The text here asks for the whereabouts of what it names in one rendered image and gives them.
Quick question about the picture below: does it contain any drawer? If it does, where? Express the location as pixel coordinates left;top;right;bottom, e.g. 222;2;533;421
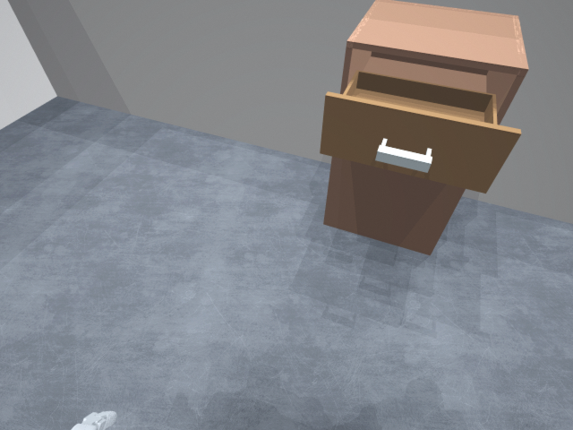
320;70;521;194

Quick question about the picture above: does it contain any left robot hand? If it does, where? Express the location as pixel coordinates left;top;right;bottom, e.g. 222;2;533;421
71;411;117;430

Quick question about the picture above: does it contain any cabinet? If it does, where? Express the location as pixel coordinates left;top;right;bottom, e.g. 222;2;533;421
323;0;529;255

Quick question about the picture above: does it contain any handle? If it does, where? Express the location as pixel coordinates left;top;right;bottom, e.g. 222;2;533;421
375;138;432;173

